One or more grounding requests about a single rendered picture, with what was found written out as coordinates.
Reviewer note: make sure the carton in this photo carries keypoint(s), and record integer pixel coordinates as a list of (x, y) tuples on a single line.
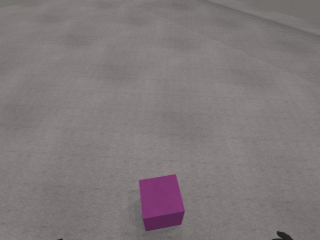
[(161, 202)]

